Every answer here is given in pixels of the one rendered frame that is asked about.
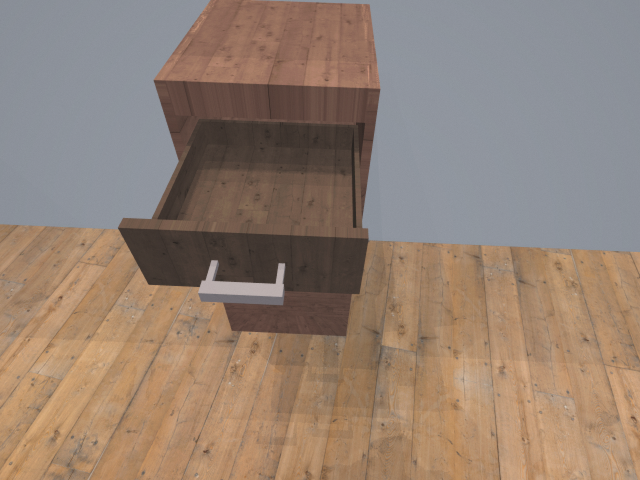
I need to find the cabinet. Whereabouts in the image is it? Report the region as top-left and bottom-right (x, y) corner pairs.
(154, 0), (380, 336)

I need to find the handle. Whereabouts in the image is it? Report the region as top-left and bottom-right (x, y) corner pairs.
(198, 260), (285, 305)

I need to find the drawer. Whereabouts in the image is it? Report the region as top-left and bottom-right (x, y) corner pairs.
(118, 119), (369, 294)

